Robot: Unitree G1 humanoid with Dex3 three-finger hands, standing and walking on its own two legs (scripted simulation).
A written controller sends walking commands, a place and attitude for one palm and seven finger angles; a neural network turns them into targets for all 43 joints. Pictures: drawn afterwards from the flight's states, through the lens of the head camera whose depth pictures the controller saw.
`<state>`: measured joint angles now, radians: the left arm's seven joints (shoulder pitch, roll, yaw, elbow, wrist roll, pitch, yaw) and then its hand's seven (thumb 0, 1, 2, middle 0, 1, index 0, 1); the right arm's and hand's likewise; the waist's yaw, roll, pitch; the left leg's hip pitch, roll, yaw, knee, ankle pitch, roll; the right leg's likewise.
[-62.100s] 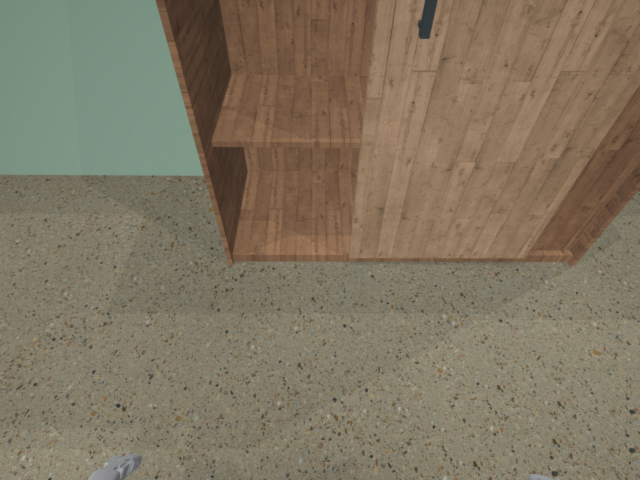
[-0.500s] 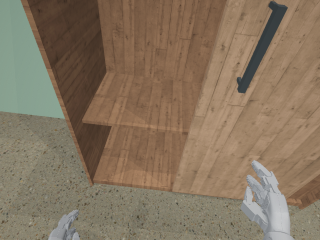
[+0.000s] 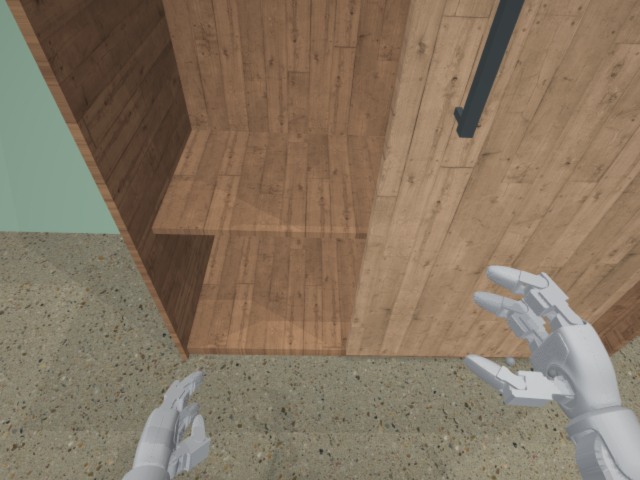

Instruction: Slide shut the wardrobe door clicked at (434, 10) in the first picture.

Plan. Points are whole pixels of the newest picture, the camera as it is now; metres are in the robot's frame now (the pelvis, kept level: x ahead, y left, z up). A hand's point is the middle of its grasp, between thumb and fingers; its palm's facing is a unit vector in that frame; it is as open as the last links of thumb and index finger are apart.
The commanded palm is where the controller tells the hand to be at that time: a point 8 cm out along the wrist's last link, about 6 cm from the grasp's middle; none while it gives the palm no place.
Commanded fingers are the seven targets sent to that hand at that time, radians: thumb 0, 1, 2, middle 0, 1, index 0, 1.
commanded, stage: raise the hand with hooked fingers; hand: right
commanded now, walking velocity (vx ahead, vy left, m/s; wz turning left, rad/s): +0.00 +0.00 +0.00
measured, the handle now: (487, 49) +0.59 -0.19 +0.28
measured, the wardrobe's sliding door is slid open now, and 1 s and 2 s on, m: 0.51 0.51 0.51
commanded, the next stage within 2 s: move the hooked fingers beside the handle in 1.36 s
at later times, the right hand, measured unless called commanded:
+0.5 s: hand out of the picture +0.27 -0.27 +0.22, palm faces +0.05 +0.99 -0.14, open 13.4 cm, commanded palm +0.24 -0.31 +0.22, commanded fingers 0.00 0.50 -0.30 0.30 1.20 0.30 1.20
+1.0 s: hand out of the picture +0.30 -0.30 +0.30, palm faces +0.07 +0.98 -0.16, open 14.0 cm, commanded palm +0.26 -0.33 +0.29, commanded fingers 0.00 0.50 -0.30 0.30 1.20 0.30 1.20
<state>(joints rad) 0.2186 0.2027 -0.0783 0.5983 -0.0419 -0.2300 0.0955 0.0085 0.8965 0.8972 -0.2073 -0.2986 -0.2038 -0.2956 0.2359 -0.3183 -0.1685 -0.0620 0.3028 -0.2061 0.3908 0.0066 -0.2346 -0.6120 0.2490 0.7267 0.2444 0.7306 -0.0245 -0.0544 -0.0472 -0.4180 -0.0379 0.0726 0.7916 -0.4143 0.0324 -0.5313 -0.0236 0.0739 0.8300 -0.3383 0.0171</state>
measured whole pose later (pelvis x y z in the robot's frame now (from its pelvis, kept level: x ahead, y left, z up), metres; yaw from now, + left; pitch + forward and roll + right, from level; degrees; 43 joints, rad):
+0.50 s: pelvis +0.02 -0.02 +0.03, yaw +0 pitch -2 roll +1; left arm 0.20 0.25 -0.07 0.61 -0.07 -0.32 0.11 0.01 0.90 0.90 -0.20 -0.30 -0.20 -0.29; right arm 0.06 -0.42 -0.41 -0.17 0.36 0.08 0.35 -0.01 0.35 -0.36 0.30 1.10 0.29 1.11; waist -0.06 -0.04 -0.03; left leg -0.19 0.00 0.04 0.55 -0.33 0.00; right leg -0.30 0.01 0.04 0.59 -0.26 -0.01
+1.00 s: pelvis +0.02 -0.01 +0.03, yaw -1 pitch -2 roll +1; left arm 0.19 0.28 -0.10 0.63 -0.11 -0.22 0.08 0.01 0.90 0.90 -0.21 -0.30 -0.20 -0.30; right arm -0.29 -0.62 -0.54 0.10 0.36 0.35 0.51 -0.01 0.50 -0.30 0.31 1.20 0.30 1.20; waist -0.06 -0.08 -0.05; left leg -0.14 -0.01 0.06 0.47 -0.29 0.01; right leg -0.25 0.01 0.06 0.51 -0.22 0.00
